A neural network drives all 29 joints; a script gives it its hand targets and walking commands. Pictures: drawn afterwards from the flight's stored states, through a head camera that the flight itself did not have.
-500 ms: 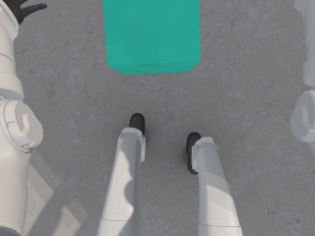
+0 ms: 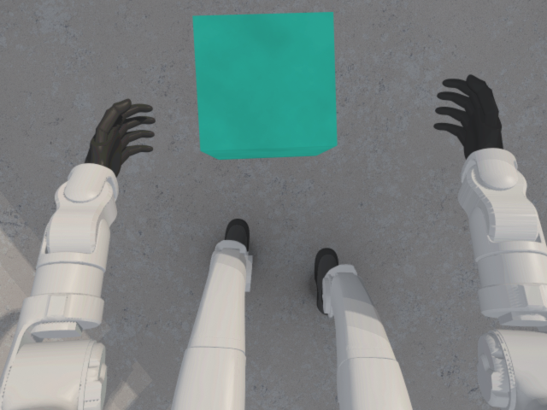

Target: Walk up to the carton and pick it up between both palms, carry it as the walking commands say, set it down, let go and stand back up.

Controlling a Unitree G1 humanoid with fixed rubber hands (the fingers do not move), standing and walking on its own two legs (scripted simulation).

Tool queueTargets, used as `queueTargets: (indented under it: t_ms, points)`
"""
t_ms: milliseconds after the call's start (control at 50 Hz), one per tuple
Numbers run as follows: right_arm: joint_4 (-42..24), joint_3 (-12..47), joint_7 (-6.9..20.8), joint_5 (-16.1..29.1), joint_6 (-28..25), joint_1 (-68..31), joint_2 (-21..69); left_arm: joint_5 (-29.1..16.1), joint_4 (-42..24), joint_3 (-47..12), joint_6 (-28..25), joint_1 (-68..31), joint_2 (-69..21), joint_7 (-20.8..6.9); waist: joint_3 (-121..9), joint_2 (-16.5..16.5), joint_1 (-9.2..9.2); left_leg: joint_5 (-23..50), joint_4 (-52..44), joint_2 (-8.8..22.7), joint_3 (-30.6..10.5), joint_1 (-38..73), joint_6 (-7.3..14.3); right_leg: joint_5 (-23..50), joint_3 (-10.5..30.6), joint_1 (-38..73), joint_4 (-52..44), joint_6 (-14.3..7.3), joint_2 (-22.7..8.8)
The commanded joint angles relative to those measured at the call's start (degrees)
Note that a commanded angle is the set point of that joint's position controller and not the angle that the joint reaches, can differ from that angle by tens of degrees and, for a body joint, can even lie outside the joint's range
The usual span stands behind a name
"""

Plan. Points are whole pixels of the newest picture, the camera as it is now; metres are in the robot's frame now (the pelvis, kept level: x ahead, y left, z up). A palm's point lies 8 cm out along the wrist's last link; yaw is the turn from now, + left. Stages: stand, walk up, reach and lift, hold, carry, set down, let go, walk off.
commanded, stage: let go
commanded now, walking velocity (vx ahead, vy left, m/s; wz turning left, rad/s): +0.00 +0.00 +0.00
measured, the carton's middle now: (265, 98) +0.57 +0.08 -0.57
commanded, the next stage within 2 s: stand in 1.02 s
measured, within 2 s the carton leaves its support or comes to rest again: neither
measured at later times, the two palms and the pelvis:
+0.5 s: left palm (94, 381) +0.15 +0.21 -0.01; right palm out of the picture +0.19 -0.25 -0.01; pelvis -0.02 -0.01 +0.05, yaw -3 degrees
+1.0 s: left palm out of the picture +0.11 +0.24 +0.00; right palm out of the picture +0.08 -0.24 -0.03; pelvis -0.07 +0.02 +0.06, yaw -10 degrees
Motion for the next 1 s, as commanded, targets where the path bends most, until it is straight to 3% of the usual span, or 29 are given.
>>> queueTargets:
  t_ms: [0,40,60,100,120,160,200,220,240,260,300,340,380,420,480,500,560,580,600,640,680,720,800,860,900,920,940,960,980]
  points:
    - [-8.7,-2.2,1.2,-1.5,-5.5,18.4,-6.9,4.1,-17.8,3.6,-4.9,18.1,8.7,3.1,-98.2,10.6,3.16,68.9,0.0,-1.1,-0.1,87.9,0.4,17.3,-6.7,-2.1,-16.8,-2.3,3.6]
    - [2.6,-1.8,2.8,-2.8,-5.5,22.1,-5.1,6.6,-11.5,3.3,-5.9,21.0,4.9,3.1,-77.1,12.4,3.31,51.2,-2.5,-1.2,1.7,75.2,1.3,10.6,-5.4,-4.2,-19.6,-2.8,2.3]
    - [0.2,1.5,4.1,-2.2,-6.3,32.7,0.1,5.4,-11.9,-0.2,-7.3,32.6,1.3,2.1,-78.5,6.6,-0.04,43.3,-5.9,-2.4,1.1,77.9,3.2,10.9,-6.3,6.1,-19.1,-1.3,2.6]
    - [1.3,-0.3,4.5,-2.6,-7.7,23.8,-2.4,6.3,-10.6,2.4,-8.7,24.2,5.1,1.4,-64.0,8.5,0.53,38.9,-6.8,-3.5,1.8,68.1,3.1,11.2,-5.9,2.5,-16.6,-0.7,2.0]
    - [11.4,-1.2,5.8,-3.2,-8.2,27.0,-1.2,5.8,-6.2,-0.1,-9.4,22.3,1.9,0.4,-53.5,11.7,-2.83,31.3,-8.1,-2.7,2.2,65.6,3.1,3.4,-7.2,-3.6,-20.1,-1.1,1.4]
    - [8.8,0.2,8.2,-6.6,-9.1,42.4,1.5,5.2,-8.8,-3.4,-10.5,40.3,-3.6,-0.1,-54.4,10.6,-4.70,18.9,-16.5,-3.4,4.2,67.3,2.0,3.0,-5.7,14.6,-21.2,-2.0,1.5]
    - [10.6,0.8,9.8,-5.6,-8.9,26.0,3.7,1.9,-3.8,-7.9,-9.9,28.8,-4.5,-1.5,-31.0,5.2,-3.81,-2.6,-21.4,-3.4,5.6,47.8,1.4,-9.1,-6.2,10.6,-23.2,-1.8,1.0]
    - [3.9,2.1,9.7,-4.8,-9.8,25.2,4.8,2.8,-3.5,-7.3,-10.3,29.6,-3.2,-2.2,-34.4,7.0,-4.26,-5.0,-21.1,-4.5,7.2,50.9,2.1,-10.1,-5.8,15.0,-25.5,-1.8,0.5]
    - [6.1,0.9,10.1,-6.9,-9.7,26.5,4.0,1.4,-1.7,-7.5,-10.1,31.4,-3.8,-2.7,-33.0,-2.8,-6.32,-6.0,-21.3,-4.5,7.1,55.8,1.3,-12.1,-5.5,12.2,-27.6,-1.8,-0.2]
    - [7.7,1.6,10.5,-6.9,-9.4,38.2,5.3,4.7,-3.2,-4.3,-9.1,39.9,-3.3,-2.4,-32.4,4.0,-3.26,-6.3,-22.5,-6.7,7.3,63.6,-0.4,-14.5,-4.5,16.8,-31.4,-4.1,-3.0]
    - [4.3,3.0,9.6,-6.7,-10.9,31.4,5.2,2.4,-4.5,-4.4,-10.0,33.8,-1.9,-2.2,-24.6,-8.6,-3.52,-3.4,-18.8,-7.8,6.5,74.3,-0.4,-22.6,-3.4,4.8,-36.9,-5.3,-5.9]
    - [1.6,2.4,8.5,-7.5,-10.7,30.9,5.0,4.0,-2.3,-0.5,-8.5,36.7,-1.2,-1.9,-21.4,-5.9,-2.51,-2.5,-18.7,-10.2,8.0,74.4,-1.2,-21.7,-1.1,4.9,-39.6,-6.7,-8.6]
    - [-0.7,3.3,7.7,-8.3,-10.9,37.9,5.6,5.0,-3.2,-0.3,-7.7,42.1,-2.5,-1.3,-19.0,-10.8,-2.98,2.5,-15.8,-12.2,8.5,86.6,-1.5,-25.7,1.7,-1.6,-45.7,-9.5,-12.5]
    - [-5.2,4.9,7.7,-7.2,-11.9,38.3,5.7,6.2,-6.9,-0.9,-8.7,45.5,-1.5,-0.7,-19.7,-11.6,-1.52,2.8,-18.9,-10.9,7.6,85.4,-1.6,-21.5,-1.0,5.1,-43.5,-8.0,-9.7]
    - [-1.4,4.7,8.5,-9.2,-10.3,43.7,6.3,8.7,-14.0,-1.0,-8.1,44.1,-2.0,0.3,-15.0,-4.9,-3.08,-0.2,-21.3,-10.5,8.2,82.9,-2.7,-21.2,-1.9,8.7,-43.8,-7.8,-9.0]
    - [-4.3,4.0,8.7,-10.3,-10.7,42.3,5.9,7.1,-15.2,-3.1,-8.9,41.2,-2.8,0.3,-16.2,-9.5,-4.80,-0.7,-22.5,-10.6,9.0,81.2,-2.3,-17.7,-4.1,13.3,-41.5,-6.1,-5.9]
    - [-3.4,4.4,10.3,-9.4,-9.5,42.2,5.6,7.6,-14.7,-4.8,-7.6,43.2,-3.4,0.2,-14.1,-8.3,-5.13,-7.8,-24.1,-9.7,9.3,82.1,-2.1,-20.1,-5.7,16.1,-39.8,-5.6,-4.7]
    - [-1.9,2.7,10.3,-10.2,-9.4,45.1,4.3,8.2,-16.2,-4.9,-7.6,43.9,-4.1,0.4,-14.6,-1.7,-6.24,-10.0,-26.0,-9.4,7.0,80.7,-1.7,-16.0,-5.8,20.3,-38.1,-5.7,-3.6]
    - [-3.4,3.2,10.9,-9.3,-9.6,41.5,4.4,8.4,-15.8,-5.9,-7.2,43.2,-3.8,0.5,-13.0,-3.6,-5.15,-11.3,-25.9,-8.7,6.7,78.0,-1.3,-16.2,-7.0,19.4,-36.8,-5.1,-3.2]
    - [-3.0,2.5,12.2,-9.3,-8.9,40.5,3.2,8.4,-18.1,-7.0,-7.6,40.8,-5.8,1.0,-15.6,9.6,-6.74,-23.2,-33.3,-5.0,4.7,66.6,-0.4,-8.0,-10.1,33.8,-29.4,-2.8,1.6]
    - [-5.7,0.1,12.8,-11.1,-9.0,40.6,-1.2,7.9,-17.9,-7.8,-8.1,43.3,-8.0,1.1,-14.2,10.2,-7.17,-32.7,-41.6,-0.1,-0.3,53.0,2.0,-1.5,-12.0,48.2,-22.5,0.2,5.8]
    - [-2.6,2.6,13.1,-9.2,-8.5,44.3,-0.3,9.3,-13.9,-6.1,-7.2,45.9,-7.7,2.3,-13.4,19.7,-1.97,-42.1,-45.0,1.7,-2.0,42.6,3.6,3.0,-11.9,56.8,-18.7,1.1,6.9]
    - [0.2,1.6,12.0,-8.6,-8.1,47.4,-0.5,7.7,-9.5,-6.9,-5.2,48.3,-9.2,3.1,-16.7,10.4,-6.62,-35.3,-42.8,1.0,-1.3,40.8,4.5,7.8,-12.1,59.2,-19.7,1.1,5.3]
    - [-1.6,2.9,10.5,-7.5,-8.4,46.9,-0.9,7.5,-10.3,-5.3,-4.3,46.4,-6.2,3.2,-14.5,11.6,-6.34,-31.3,-39.6,0.3,0.5,34.3,6.8,8.7,-10.4,61.8,-19.9,0.6,4.1]
    - [-6.2,0.0,9.1,-10.3,-8.5,44.1,-1.9,5.9,-11.7,-4.5,-4.6,41.8,-3.9,2.5,-18.4,1.9,-10.80,-21.3,-36.0,-0.3,3.0,37.2,6.9,8.9,-9.0,61.1,-23.0,0.3,2.7]
    - [-2.8,1.8,8.6,-10.1,-7.5,47.3,0.2,6.8,-9.3,-3.3,-3.9,40.3,-3.2,2.2,-12.7,4.4,-10.33,-25.2,-34.3,-0.2,3.6,36.4,7.9,3.6,-7.1,57.2,-25.3,0.4,0.0]
    - [-7.1,0.5,8.1,-10.6,-8.3,44.5,0.8,7.7,-9.5,-1.0,-4.8,40.1,-1.2,2.0,-13.9,-4.3,-7.43,-18.4,-30.2,-2.1,4.5,40.9,7.8,2.2,-7.0,52.0,-27.4,-1.3,-0.9]
    - [-3.6,0.2,7.3,-11.4,-7.4,48.2,1.6,5.9,-8.8,-3.4,-3.5,41.0,-2.4,1.8,-13.9,-8.6,-8.94,-18.5,-29.2,-2.4,4.0,46.1,7.4,-2.3,-6.5,47.3,-29.4,-1.2,-1.7]
    - [5.8,1.2,6.8,-9.6,-7.3,42.9,-5.1,7.5,-1.2,-0.4,-8.2,54.3,0.9,3.7,-25.6,-12.2,1.55,-17.9,-16.5,-5.9,2.7,38.1,2.1,-22.5,5.5,41.4,-36.2,-2.2,-9.9]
